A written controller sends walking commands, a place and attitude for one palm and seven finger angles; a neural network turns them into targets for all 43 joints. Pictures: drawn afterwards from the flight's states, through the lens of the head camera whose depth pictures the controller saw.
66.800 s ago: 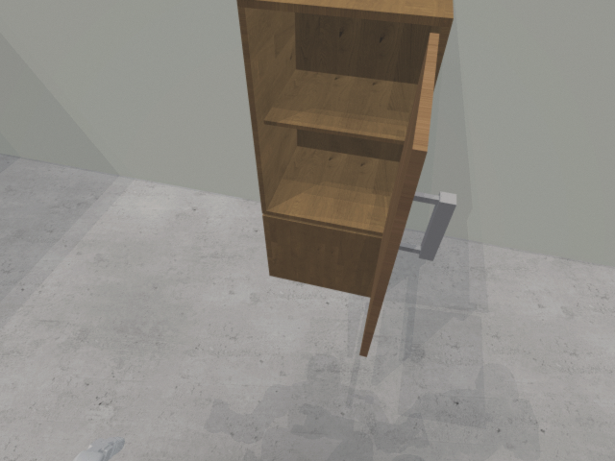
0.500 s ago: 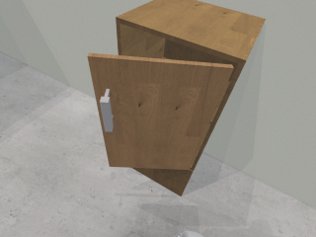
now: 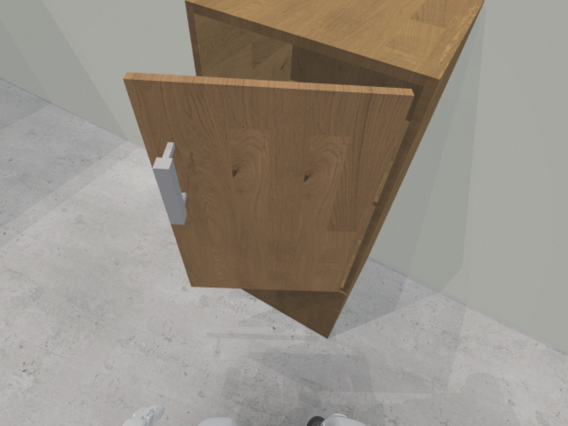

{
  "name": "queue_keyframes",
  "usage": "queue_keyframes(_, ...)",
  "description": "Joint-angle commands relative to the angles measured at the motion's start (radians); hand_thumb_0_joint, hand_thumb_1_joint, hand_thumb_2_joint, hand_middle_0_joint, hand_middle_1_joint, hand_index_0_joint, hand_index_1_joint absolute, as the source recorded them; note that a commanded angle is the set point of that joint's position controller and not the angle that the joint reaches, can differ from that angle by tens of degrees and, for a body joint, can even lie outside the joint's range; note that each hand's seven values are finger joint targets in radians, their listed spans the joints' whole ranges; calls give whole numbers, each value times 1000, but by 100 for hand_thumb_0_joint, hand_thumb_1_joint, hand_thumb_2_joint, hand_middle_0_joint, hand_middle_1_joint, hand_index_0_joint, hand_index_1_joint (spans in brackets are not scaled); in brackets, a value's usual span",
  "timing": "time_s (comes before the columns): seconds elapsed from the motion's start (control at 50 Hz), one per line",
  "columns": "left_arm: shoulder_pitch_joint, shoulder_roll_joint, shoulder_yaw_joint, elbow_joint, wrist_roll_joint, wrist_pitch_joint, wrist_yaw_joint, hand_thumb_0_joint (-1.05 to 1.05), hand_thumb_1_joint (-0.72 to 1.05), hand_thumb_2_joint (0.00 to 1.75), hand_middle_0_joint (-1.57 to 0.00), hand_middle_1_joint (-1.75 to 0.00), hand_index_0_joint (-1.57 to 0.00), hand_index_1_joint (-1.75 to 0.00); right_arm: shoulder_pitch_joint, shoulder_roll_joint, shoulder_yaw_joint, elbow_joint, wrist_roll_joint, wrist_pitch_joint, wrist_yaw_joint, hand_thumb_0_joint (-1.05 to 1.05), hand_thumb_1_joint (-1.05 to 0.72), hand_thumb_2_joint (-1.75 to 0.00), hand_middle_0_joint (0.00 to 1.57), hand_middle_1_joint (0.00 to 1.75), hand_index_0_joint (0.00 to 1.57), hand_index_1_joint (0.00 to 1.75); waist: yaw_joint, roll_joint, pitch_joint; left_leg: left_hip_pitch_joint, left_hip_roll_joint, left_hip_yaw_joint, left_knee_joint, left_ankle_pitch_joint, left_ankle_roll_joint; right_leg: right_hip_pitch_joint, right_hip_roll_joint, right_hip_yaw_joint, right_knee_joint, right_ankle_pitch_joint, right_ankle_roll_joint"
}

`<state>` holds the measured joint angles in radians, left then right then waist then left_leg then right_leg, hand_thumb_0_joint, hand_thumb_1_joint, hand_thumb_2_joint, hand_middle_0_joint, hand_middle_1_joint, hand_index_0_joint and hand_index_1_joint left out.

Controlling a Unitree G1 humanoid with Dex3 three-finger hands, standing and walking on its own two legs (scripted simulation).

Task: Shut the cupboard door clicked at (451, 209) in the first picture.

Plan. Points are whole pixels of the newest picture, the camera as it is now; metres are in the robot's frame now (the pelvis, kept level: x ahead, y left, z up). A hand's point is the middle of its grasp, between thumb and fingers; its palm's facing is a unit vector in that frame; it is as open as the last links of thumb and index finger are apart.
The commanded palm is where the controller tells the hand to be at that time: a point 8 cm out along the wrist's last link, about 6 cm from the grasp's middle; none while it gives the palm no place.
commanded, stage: come to a stop and stand still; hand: left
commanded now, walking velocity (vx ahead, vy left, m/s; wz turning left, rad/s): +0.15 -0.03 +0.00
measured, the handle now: (174, 184) +0.46 +0.21 +0.05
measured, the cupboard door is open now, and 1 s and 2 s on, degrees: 29 29 29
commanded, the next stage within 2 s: look again from close up in 0.76 s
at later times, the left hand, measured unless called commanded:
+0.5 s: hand out of the picture -0.07 +0.17 -0.16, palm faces +0.02 -0.98 -0.19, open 7.4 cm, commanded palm none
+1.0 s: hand out of the picture -0.08 +0.14 -0.17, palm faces +0.00 -0.99 -0.14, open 7.4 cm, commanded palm none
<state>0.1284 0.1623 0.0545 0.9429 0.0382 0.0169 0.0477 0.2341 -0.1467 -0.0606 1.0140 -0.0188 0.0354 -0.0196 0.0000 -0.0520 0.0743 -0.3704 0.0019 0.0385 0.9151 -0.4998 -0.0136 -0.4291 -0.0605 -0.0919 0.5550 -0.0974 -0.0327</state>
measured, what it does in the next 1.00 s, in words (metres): steps on the spot: left foot, then right foot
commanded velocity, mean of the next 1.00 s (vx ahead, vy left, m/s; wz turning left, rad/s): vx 0.05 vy -0.04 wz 0.00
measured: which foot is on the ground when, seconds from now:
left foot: up 0.00-0.04, down 0.06-1.00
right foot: down 0.00-0.08, up 0.10-0.44, down 0.46-1.00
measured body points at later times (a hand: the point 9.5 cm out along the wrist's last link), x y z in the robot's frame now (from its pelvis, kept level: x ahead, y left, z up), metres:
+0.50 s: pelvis -0.05 +0.00 +0.01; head -0.04 +0.00 +0.46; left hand -0.07 +0.22 -0.14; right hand -0.10 -0.21 -0.15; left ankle +0.00 +0.12 -0.72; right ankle -0.09 -0.09 -0.72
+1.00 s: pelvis -0.06 +0.00 +0.01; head -0.05 +0.01 +0.46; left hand -0.08 +0.20 -0.15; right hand -0.06 -0.22 -0.15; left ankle -0.03 +0.11 -0.72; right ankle -0.09 -0.09 -0.72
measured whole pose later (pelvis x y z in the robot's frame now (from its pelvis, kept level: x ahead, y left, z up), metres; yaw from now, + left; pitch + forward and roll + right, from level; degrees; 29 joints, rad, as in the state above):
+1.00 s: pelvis -0.06 +0.00 +0.01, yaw -2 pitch -2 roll -2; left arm 0.38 0.08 -0.01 1.11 0.02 -0.05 0.05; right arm 0.28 -0.15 -0.02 1.08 -0.02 0.00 -0.04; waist -0.01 0.03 0.04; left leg -0.28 0.04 0.02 0.59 -0.27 0.01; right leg -0.14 0.08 -0.05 0.48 -0.31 -0.05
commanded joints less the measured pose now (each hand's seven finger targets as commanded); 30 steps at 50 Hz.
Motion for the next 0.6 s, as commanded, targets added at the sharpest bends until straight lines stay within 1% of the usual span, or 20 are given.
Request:
queue_keyframes(0.0,18,161,38,-66,-3,19,2,0,90,90,-20,-30,-20,-30,314,2,7,37,2,-10,10,0,-90,-90,20,30,20,30,-65,-60,-91,307,-34,59,-399,162,22,-132,-157,213,-232,-437,-59)
queue_keyframes(0.02,25,124,25,-70,-11,26,-4,0,90,90,-20,-30,-20,-30,323,-24,7,35,-3,-14,6,0,-90,-90,20,30,20,30,-69,37,-61,307,8,4,-516,107,30,-169,-91,153,-118,-488,-18)
queue_keyframes(0.04,31,49,12,-81,-24,33,-9,0,90,90,-20,-30,-20,-30,288,-84,-1,9,-18,-21,2,0,-90,-90,20,30,20,30,-68,306,8,144,188,-279,-710,-157,88,-202,30,64,116,-456,30)
queue_keyframes(0.06,19,37,9,-89,-27,35,-11,0,90,90,-20,-30,-20,-30,179,-133,-1,-49,-29,-23,-7,0,-90,-90,20,30,20,30,-43,389,116,-136,322,-441,-871,-283,161,-134,79,71,312,-360,40)
queue_keyframes(0.08,47,52,13,-88,-15,38,-15,0,90,90,-20,-30,-20,-30,87,-141,-1,-72,-30,-28,-9,0,-90,-90,20,30,20,30,2,354,125,-230,343,-471,-904,-300,193,-88,46,156,422,-297,24)
queue_keyframes(0.1,88,65,21,-50,-6,37,-24,0,90,90,-20,-30,-20,-30,15,-127,4,-78,-25,-36,-11,0,-90,-90,20,30,20,30,42,282,108,-224,285,-384,-872,-238,168,-70,55,183,512,-220,28)
queue_keyframes(0.12,153,56,23,-24,-5,32,-34,0,90,90,-20,-30,-20,-30,-21,-125,7,-92,-19,-42,-11,0,-90,-90,20,30,20,30,66,205,86,-207,265,-315,-832,-186,163,-53,66,157,595,-201,31)
queue_keyframes(0.16,221,42,14,12,-5,19,-40,0,90,90,-20,-30,-20,-30,8,-134,4,-90,-13,-58,-7,0,-90,-90,20,30,20,30,55,131,44,-68,214,-213,-776,-71,155,-85,72,108,631,-184,32)
queue_keyframes(0.2,200,35,10,11,-7,7,-41,0,90,90,-20,-30,-20,-30,96,-123,2,-61,-13,-63,-12,0,-90,-90,20,30,20,30,9,99,26,66,217,-220,-752,-28,166,-142,67,84,586,-209,31)
queue_keyframes(0.28,126,32,0,-11,-8,-8,-40,0,90,90,-20,-30,-20,-30,227,-102,0,-9,-19,-67,-17,0,-90,-90,20,30,20,30,-66,148,19,240,265,-293,-754,32,199,-160,29,65,357,-323,25)
queue_keyframes(0.34,170,2,-15,17,-16,-11,-37,0,90,90,-20,-30,-20,-30,226,-116,4,5,-21,-62,-19,0,-90,-90,20,30,20,30,-58,182,-34,233,270,-291,-729,141,200,7,35,58,136,-412,17)
queue_keyframes(0.36,219,-6,-17,41,-20,-13,-36,0,90,90,-20,-30,-20,-30,210,-121,4,10,-19,-59,-17,0,-90,-90,20,30,20,30,-36,184,-59,208,260,-277,-713,146,191,85,46,55,55,-398,13)
queue_keyframes(0.4,301,-15,-21,88,-23,-24,-31,0,90,90,-20,-30,-20,-30,198,-106,10,26,-6,-53,-14,0,-90,-90,20,30,20,30,2,126,-99,126,199,-216,-640,140,141,294,56,48,-191,-221,8)
queue_keyframes(0.42,340,9,-19,112,-21,-29,-23,0,90,90,-20,-30,-20,-30,184,-78,14,32,3,-52,-9,0,-90,-90,20,30,20,30,17,60,-100,26,145,-137,-572,125,94,410,2,105,-240,-171,-2)
queue_keyframes(0.44,368,49,-18,127,-17,-32,-15,0,90,90,-20,-30,-20,-30,157,-36,26,26,12,-52,-9,0,-90,-90,20,30,20,30,28,-93,-61,-78,56,-25,-437,115,48,442,-109,250,-301,-226,-33)
queue_keyframes(0.46,363,84,-18,128,-22,-33,-14,0,90,90,-20,-30,-20,-30,120,-15,37,9,10,-50,-5,0,-90,-90,20,30,20,30,29,-186,-1,-103,16,23,-362,80,28,347,-204,340,-372,-256,-77)
queue_keyframes(0.48,327,95,-21,119,-22,-31,-14,0,90,90,-20,-30,-20,-30,107,-17,36,8,4,-43,0,0,-90,-90,20,30,20,30,18,-109,23,-62,18,17,-325,70,26,266,-238,340,-392,-292,-109)
queue_keyframes(0.5,308,67,-22,123,-24,-46,-12,0,90,90,-20,-30,-20,-30,98,-16,36,26,-4,-41,2,0,-90,-90,20,30,20,30,16,-184,48,-63,27,6,-285,108,24,240,-192,330,-379,-177,-107)
queue_keyframes(0.54,295,29,-39,143,-30,-59,-11,0,90,90,-20,-30,-20,-30,120,-1,44,66,2,-42,-5,0,-90,-90,20,30,20,30,-7,-96,57,2,40,-4,-288,181,17,245,-161,250,-308,116,-116)
queue_keyframes(0.58,302,23,-42,153,-30,-61,-9,0,90,90,-20,-30,-20,-30,141,24,48,96,8,-44,-9,0,-90,-90,20,30,20,30,-12,-22,50,85,36,13,-348,249,11,222,-132,205,-268,195,-104)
